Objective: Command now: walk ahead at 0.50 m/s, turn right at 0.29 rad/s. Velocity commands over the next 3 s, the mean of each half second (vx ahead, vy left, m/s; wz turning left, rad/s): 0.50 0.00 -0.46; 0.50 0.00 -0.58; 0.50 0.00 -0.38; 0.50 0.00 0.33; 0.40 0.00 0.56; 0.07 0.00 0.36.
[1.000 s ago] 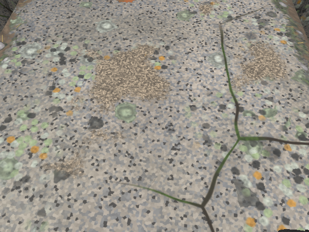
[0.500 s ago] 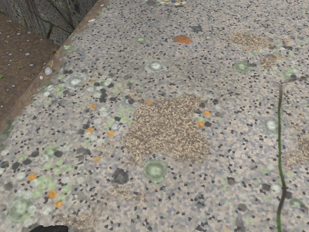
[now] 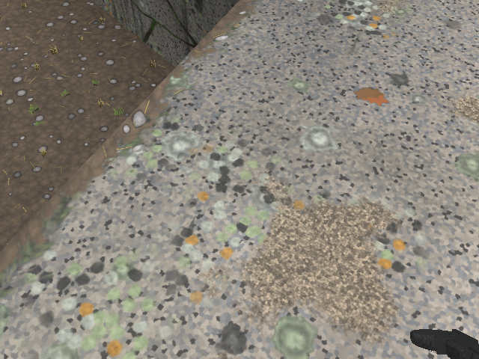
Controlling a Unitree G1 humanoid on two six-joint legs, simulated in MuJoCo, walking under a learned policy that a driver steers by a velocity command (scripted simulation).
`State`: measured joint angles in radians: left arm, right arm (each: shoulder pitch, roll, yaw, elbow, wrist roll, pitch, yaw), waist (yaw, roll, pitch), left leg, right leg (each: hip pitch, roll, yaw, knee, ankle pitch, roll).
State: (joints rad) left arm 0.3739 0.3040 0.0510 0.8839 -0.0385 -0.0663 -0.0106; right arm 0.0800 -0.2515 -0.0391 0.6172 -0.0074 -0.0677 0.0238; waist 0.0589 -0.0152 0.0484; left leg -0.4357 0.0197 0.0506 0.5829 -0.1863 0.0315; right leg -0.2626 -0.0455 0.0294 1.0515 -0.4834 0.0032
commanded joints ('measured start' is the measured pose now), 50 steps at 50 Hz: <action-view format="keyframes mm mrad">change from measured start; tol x32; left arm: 1 -98 118 29 -118 6 -24 6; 50 -63 150 47 -253 8 25 29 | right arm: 1 205 -131 -51 27 4 -10 -6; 40 -147 -115 -31 -13 16 -48 -4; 50 183 -151 -60 55 3 -42 -12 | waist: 1 -121 132 -141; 21 46 81 -118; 23 -5 -280 -260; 50 -134 114 -137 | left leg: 1 480 291 -357 -299 53 185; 15 416 267 106 -448 224 126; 21 469 238 203 37 812 44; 24 -316 -49 -119 818 -431 -69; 38 -69 -4 -96 4 278 -103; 44 49 -22 -121 -121 129 -38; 47 780 354 -655 -193 -101 212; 50 554 323 -576 -300 -269 159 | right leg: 1 -470 -76 53 175 101 -9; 21 -24 95 -164 -458 314 -145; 24 656 -287 825 -747 55 -431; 32 55 -115 290 -829 570 -305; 43 122 -99 377 -676 373 -197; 50 -528 14 118 254 57 -12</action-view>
